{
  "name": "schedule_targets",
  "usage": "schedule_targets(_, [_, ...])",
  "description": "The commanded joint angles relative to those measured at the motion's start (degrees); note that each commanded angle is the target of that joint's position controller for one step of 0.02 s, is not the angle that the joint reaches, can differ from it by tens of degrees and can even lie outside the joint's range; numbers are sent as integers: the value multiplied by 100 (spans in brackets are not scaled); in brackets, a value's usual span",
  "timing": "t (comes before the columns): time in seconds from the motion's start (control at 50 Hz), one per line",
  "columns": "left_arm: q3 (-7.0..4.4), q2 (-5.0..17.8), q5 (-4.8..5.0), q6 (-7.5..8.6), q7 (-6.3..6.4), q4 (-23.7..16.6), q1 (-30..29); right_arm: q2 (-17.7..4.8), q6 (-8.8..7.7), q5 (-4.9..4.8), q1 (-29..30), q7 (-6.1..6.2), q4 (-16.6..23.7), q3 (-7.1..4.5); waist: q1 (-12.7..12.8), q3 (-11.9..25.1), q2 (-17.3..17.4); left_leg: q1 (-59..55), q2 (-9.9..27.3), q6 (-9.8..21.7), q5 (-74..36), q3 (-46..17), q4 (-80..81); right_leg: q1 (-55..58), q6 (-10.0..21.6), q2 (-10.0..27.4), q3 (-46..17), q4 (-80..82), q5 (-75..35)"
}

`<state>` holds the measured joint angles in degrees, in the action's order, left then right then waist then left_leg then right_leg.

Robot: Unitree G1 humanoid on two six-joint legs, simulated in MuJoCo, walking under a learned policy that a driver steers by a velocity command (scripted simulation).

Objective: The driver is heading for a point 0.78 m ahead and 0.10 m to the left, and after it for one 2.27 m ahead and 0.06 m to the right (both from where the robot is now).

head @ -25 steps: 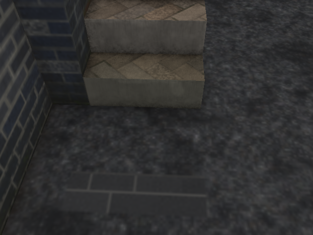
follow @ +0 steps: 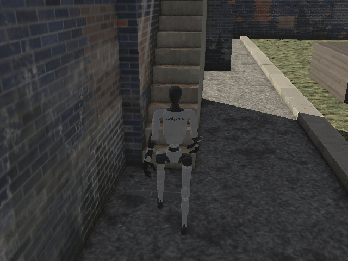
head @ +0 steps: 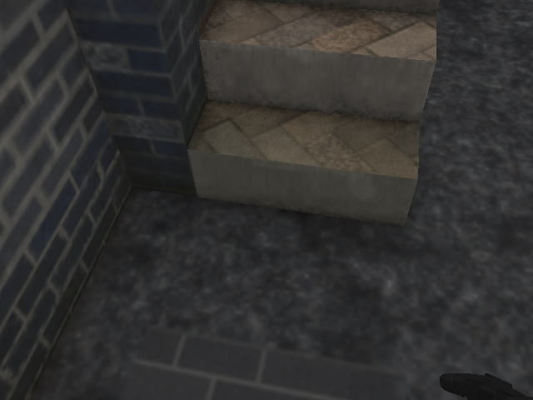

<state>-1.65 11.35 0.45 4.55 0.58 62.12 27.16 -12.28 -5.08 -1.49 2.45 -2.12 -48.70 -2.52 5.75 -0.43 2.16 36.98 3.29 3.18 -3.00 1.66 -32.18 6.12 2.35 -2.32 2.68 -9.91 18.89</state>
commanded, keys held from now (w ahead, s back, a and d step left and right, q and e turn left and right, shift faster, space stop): w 0.78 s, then w+q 0.22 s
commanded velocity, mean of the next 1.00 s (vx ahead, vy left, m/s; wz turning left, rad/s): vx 0.50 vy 0.00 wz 0.05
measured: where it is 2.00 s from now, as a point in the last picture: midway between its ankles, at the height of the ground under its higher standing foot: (329, 319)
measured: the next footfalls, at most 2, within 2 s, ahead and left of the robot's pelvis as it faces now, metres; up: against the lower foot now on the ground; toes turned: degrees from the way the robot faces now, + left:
left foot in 0.08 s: +0.24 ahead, +0.12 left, +0.00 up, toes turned +3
right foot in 0.62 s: +0.51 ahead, -0.11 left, +0.00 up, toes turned -4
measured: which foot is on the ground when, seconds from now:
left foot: up 0.00-0.06, down 0.08-0.64, up 0.66-1.00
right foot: down 0.00-0.10, up 0.12-0.60, down 0.62-1.00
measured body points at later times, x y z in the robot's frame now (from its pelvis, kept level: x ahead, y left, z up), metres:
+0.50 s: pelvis +0.28 +0.02 +0.01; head +0.30 +0.02 +0.46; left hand +0.46 +0.26 -0.10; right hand +0.26 -0.23 -0.13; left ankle +0.20 +0.12 -0.74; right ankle +0.47 -0.14 -0.69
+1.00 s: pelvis +0.54 -0.03 +0.01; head +0.56 -0.03 +0.46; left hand +0.51 +0.23 -0.13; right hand +0.68 -0.27 -0.13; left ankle +0.66 +0.11 -0.69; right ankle +0.47 -0.10 -0.74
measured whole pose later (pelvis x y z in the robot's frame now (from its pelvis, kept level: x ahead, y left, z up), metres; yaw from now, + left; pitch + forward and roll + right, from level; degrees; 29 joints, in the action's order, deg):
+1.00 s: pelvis +0.54 -0.03 +0.01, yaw +4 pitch +0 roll -1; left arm -2.5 12.2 -1.3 6.8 0.0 58.6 20.8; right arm -13.6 -2.2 1.8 -6.9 -2.3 -54.5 -2.2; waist 1.1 -2.0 2.5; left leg 32.6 3.9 2.3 2.5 1.2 -41.6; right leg 0.7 3.6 -3.3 8.9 -12.2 13.5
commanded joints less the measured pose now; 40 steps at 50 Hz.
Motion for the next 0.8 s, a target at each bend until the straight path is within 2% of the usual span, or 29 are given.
schedule_targets(0.02, [-221, 991, 11, -30, 45, -101, 199, -415, -139, -15, 704, -102, 558, -55, -279, -519, -714, 75, -145, 207, 473, 115, 308, 206, 672, 1743, -582, -391, -3933])
schedule_targets(0.04, [-251, 1072, 9, -44, 48, -129, 123, -564, -146, 2, 394, -93, 495, -121, -474, -254, -852, -545, -340, 299, 648, 249, 300, 227, 622, 1727, -548, -772, -4982])
schedule_targets(0.06, [-265, 1104, 2, -75, 47, -166, -3, -779, -149, 11, -334, -64, 295, -236, -872, 188, -940, -1558, -546, 446, 651, 381, 365, 114, 533, 1589, -422, -1564, -5897])
schedule_targets(0.08, [-238, 1056, -28, -77, 30, -267, -188, -1075, -135, 17, -1455, -10, -30, -377, -1378, 834, -911, -3257, -349, 681, 379, 125, 262, -710, 367, 1354, -300, -2798, -5728])
schedule_targets(0.1, [-119, 659, -88, -13, -13, -414, 95, -1585, -106, 161, -2473, 58, -228, -507, -1437, 1831, 12, -5654, 1113, 1316, 584, -1814, 126, -2785, 81, 718, -64, -4961, -3397])
schedule_targets(0.12, [37, 160, -3, 145, -86, -306, 499, -1462, -56, 129, -2655, 58, -315, -432, -1231, 2677, 1175, -6609, 2127, 1954, 1337, -4318, 1130, -4132, -95, -141, -592, -6659, 1129])
schedule_targets(0.14, [-125, 715, 144, 286, -118, -410, 3, -1072, -45, 84, -2306, 49, -288, -307, -1285, 2014, 750, -6007, 1843, 1637, 1642, -3975, 1394, -4686, 50, 228, -1132, -7168, 1106])
schedule_targets(0.16, [-178, 919, 256, 337, -103, -628, -596, -850, -55, 79, -1730, 61, -169, -239, -1130, 1142, 491, -4994, 1638, 1398, 1293, -2977, 1540, -4843, 111, 522, -873, -7096, 666])
schedule_targets(0.18, [-198, 868, 216, 326, -47, -692, -866, -693, -101, 120, -1293, 19, -123, -180, -885, 614, -71, -3958, 1407, 1264, 721, -2310, 1783, -4601, 101, 778, -725, -6712, 206])
schedule_targets(0.2, [-264, 828, 121, 251, 9, -683, -865, -521, -153, 164, -1076, -7, -116, -134, -657, 418, -102, -3318, 1173, 1135, 432, -1846, 1948, -4235, 105, 971, -734, -6308, -47])
schedule_targets(0.24, [-261, 515, 85, 82, 39, -645, -579, -446, -173, 185, -1092, -39, -228, -110, -411, 258, 90, -2641, 958, 1110, 479, -1432, 2267, -3748, 84, 1098, -724, -5891, -203])
schedule_targets(0.3, [-303, 546, 41, -15, 68, -860, -1040, -747, -184, 189, -1400, 72, -391, -165, -389, -69, 107, -2366, 927, 1194, 402, -1117, 2578, -4146, -71, 1200, -632, -5173, -709])
schedule_targets(0.36, [-316, 574, -21, 1, 34, -1098, -1757, -863, -138, 171, -1732, 192, -486, -187, -562, -198, 57, -2614, 836, 1060, 316, -890, 2644, -4556, -162, 1184, -584, -4085, -1709])
schedule_targets(0.44, [-256, 487, 21, 33, -52, -1310, -2575, -960, -112, 100, -2132, 239, -609, -201, -820, -294, 78, -2866, 712, 861, 345, -559, 2627, -4299, -169, 916, -355, -2826, -2473])
schedule_targets(0.46, [-117, 262, -338, -106, -238, -1398, -2577, -673, -121, 269, -2401, 171, -727, -115, -775, -357, 5, -2723, 550, 769, 435, -306, 2659, -3823, -207, 810, 101, -2675, -2431])
schedule_targets(0.48, [-113, 242, -329, -159, -304, -1461, -2753, -660, -120, 289, -2519, 149, -761, -116, -881, -433, 155, -2669, 565, 729, 485, -312, 2669, -3600, -191, 779, 136, -2602, -2417])
schedule_targets(0.5, [-133, 376, -278, -180, -322, -1548, -2849, -782, -121, 302, -2531, 152, -764, -150, -867, -474, 219, -2862, 664, 695, 454, -363, 2608, -3561, -154, 779, 64, -2483, -2246])
schedule_targets(0.52, [-135, 481, -306, -168, -318, -1664, -3033, -954, -146, 325, -2440, 167, -759, -205, -842, -503, 212, -3102, 859, 679, 257, -446, 2556, -3566, -77, 763, 18, -2338, -1976])
schedule_targets(0.56, [-185, 683, -343, -106, -258, -1772, -2958, -1174, -120, 317, -2411, 266, -801, -277, -711, -483, 182, -3846, 1096, 593, -272, -586, 2140, -3681, 27, 697, -28, -1984, -1206])
schedule_targets(0.58, [-218, 750, -327, -49, -223, -1690, -2605, -1179, -87, 339, -2426, 292, -835, -286, -580, -303, 214, -4053, 1075, 516, -906, -521, 1661, -3309, 103, 562, 25, -1790, -908])
schedule_targets(0.6, [-262, 807, -331, 32, -171, -1463, -1845, -1070, -39, 355, -2461, 292, -885, -256, -252, 109, 109, -4048, 870, 418, -1634, -293, 662, -2422, 233, 371, 115, -1422, -948])
schedule_targets(0.62, [-355, 1103, -421, 124, -98, -1127, -732, -796, -26, 350, -2546, 276, -819, -166, 73, 893, -205, -3372, 555, 315, -1050, -64, -718, -916, 433, 759, -312, -1523, -826])
schedule_targets(0.64, [-545, 1828, -519, 151, -63, -986, -38, -249, -47, 65, -3089, 200, -612, -32, -41, 1732, -1661, -1158, -310, 39, 1312, 454, -2799, 1104, 1115, 2352, -2825, -1235, -82])
schedule_targets(0.66, [-554, 1690, -340, 71, -104, -969, -118, -726, -71, 172, -2827, 194, -695, -146, 0, 1674, -1523, -232, -613, 133, 3355, -174, -3499, 1063, 1205, 2561, -4084, -511, 51])
schedule_targets(0.68, [-465, 1410, -279, 51, -130, -1068, -696, -828, -49, 181, -2372, 171, -647, -192, -215, 949, -988, 34, -200, 244, 2850, -432, -3775, 425, 1046, 2303, -3174, -531, 208])
schedule_targets(0.72, [-331, 873, -254, 119, -176, -1128, -1245, -632, -34, 204, -1977, 74, -619, -143, -440, 270, -629, -286, 159, 213, 2002, -387, -3395, -786, 854, 1863, -1981, -221, -962])
schedule_targets(0.74, [-292, 719, -171, 135, -171, -994, -1208, -534, 55, 312, -2073, 57, -644, -119, -611, 124, -691, -553, 227, 140, 1890, -369, -3210, -1156, 715, 1673, -1556, -114, -1419])
schedule_targets(0.76, [-261, 642, -164, 173, -169, -932, -1160, -467, 136, 362, -2158, 37, -697, -97, -688, 140, -715, -777, 221, 70, 1803, -320, -3163, -1321, 678, 1572, -1314, -79, -1846])
schedule_targets(0.8, [-267, 731, -137, 258, -157, -823, -1016, -459, 243, 377, -2088, 7, -690, -91, -783, 116, -651, -751, 173, -39, 1613, -254, -3098, -1360, 715, 1513, -913, -7, -2527])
